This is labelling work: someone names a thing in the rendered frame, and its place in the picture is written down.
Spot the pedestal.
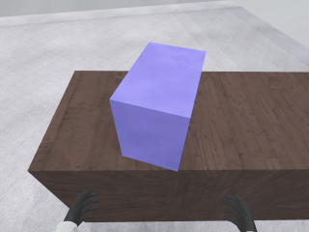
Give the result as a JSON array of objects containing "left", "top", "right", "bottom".
[{"left": 27, "top": 71, "right": 309, "bottom": 222}]

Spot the left robot forearm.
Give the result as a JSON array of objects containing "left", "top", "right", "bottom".
[{"left": 53, "top": 221, "right": 78, "bottom": 232}]

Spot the right robot hand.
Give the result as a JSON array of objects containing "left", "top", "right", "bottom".
[{"left": 223, "top": 194, "right": 258, "bottom": 232}]

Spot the carton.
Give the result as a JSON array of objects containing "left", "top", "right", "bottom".
[{"left": 109, "top": 42, "right": 207, "bottom": 172}]

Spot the left robot hand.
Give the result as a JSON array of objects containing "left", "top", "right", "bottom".
[{"left": 64, "top": 189, "right": 98, "bottom": 227}]

